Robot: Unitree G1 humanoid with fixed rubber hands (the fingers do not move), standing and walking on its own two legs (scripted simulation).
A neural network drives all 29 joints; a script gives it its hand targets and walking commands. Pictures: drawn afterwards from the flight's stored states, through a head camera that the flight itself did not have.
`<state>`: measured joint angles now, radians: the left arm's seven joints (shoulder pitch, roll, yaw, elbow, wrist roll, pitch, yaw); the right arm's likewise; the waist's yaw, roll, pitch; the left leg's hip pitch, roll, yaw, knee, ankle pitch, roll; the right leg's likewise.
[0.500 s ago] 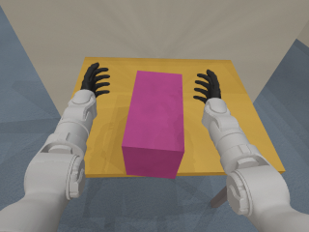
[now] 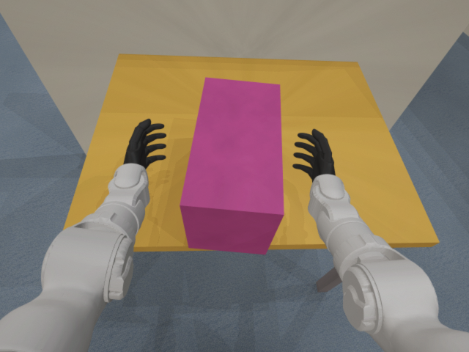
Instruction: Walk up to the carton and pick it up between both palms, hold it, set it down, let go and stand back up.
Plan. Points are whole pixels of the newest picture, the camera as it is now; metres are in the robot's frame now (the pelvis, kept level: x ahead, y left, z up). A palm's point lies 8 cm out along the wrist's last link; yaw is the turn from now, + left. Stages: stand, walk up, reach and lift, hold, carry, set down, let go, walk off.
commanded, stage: reach and lift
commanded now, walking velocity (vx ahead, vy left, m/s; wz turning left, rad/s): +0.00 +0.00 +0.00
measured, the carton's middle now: (235, 164) +0.49 +0.03 -0.02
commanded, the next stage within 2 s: none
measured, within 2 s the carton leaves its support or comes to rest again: neither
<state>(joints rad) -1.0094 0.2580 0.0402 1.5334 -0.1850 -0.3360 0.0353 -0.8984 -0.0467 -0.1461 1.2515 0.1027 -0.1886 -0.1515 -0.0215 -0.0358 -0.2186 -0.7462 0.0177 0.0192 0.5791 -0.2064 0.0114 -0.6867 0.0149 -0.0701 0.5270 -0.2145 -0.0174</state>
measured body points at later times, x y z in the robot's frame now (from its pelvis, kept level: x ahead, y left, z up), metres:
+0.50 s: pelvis +0.00 +0.01 +0.00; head +0.10 +0.04 +0.44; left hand +0.46 +0.16 +0.03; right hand +0.45 -0.10 +0.04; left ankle +0.02 +0.10 -0.72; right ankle +0.00 -0.11 -0.72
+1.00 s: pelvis +0.01 +0.01 +0.02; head +0.10 +0.05 +0.46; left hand +0.43 +0.16 +0.03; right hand +0.42 -0.10 +0.04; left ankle +0.02 +0.10 -0.72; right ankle +0.00 -0.11 -0.72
